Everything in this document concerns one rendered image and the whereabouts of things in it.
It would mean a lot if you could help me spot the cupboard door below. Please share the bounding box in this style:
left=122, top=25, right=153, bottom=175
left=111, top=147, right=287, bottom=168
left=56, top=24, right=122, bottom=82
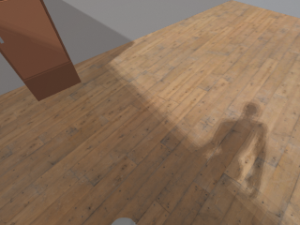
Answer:
left=0, top=0, right=69, bottom=79

